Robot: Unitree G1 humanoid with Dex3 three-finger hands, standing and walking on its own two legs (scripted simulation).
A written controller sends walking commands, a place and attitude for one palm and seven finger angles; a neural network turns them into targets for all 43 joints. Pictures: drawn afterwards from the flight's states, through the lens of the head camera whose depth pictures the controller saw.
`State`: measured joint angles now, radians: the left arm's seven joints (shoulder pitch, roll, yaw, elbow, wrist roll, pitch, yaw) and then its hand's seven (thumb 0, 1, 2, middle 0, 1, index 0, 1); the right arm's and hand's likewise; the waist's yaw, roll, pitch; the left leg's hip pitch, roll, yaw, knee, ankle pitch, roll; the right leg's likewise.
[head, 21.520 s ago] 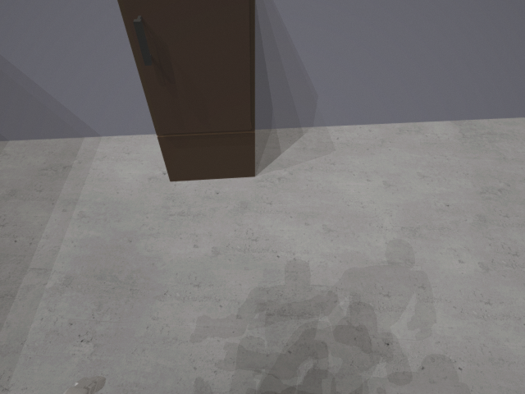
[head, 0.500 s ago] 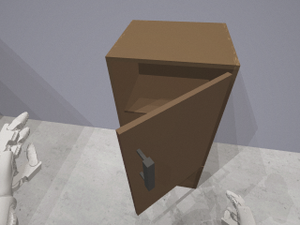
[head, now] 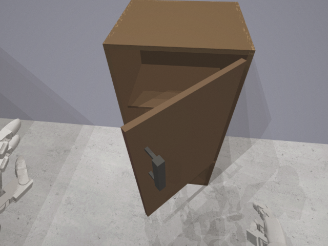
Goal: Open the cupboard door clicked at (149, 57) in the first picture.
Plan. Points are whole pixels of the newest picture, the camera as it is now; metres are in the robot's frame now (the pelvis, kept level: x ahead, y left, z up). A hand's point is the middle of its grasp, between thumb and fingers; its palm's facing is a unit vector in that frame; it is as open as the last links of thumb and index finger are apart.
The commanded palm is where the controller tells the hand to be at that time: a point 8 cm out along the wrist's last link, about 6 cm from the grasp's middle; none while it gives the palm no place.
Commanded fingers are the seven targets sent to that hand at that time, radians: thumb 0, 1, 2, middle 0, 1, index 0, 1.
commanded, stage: step back with the hand held close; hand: left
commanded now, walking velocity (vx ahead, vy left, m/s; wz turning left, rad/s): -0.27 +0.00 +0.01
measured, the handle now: (154, 169) +0.32 +0.06 -0.01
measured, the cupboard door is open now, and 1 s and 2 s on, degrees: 46 46 46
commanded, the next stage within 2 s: stop stepping back and stand still in 0.84 s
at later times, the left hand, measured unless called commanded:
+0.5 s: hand out of the picture +0.11 +0.30 +0.16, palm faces +0.47 -0.71 -0.52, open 7.4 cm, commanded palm +0.04 +0.33 +0.17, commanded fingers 0.00 0.90 0.90 -0.20 -0.30 -0.20 -0.30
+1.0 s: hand out of the picture +0.03 +0.27 +0.17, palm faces +0.37 -0.81 -0.45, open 7.4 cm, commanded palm -0.04 +0.31 +0.17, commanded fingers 0.00 0.90 0.90 -0.20 -0.30 -0.20 -0.30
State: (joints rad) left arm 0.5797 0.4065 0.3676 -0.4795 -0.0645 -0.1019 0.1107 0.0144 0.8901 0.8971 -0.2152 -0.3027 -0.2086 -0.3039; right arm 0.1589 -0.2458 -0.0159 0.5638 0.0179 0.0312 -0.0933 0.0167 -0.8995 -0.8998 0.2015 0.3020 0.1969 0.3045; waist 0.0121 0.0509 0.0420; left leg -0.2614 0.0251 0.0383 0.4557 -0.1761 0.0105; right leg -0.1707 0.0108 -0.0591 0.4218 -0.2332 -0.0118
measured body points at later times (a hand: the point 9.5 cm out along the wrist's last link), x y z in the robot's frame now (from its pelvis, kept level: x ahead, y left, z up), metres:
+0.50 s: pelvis -0.07 +0.02 -0.02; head -0.05 +0.03 +0.43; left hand +0.08 +0.33 +0.19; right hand +0.11 -0.20 -0.10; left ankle +0.04 +0.11 -0.74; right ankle -0.07 -0.10 -0.74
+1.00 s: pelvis -0.18 +0.01 +0.00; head -0.14 +0.05 +0.44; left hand +0.00 +0.31 +0.19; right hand +0.02 -0.20 -0.07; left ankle -0.04 +0.11 -0.74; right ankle -0.29 -0.11 -0.70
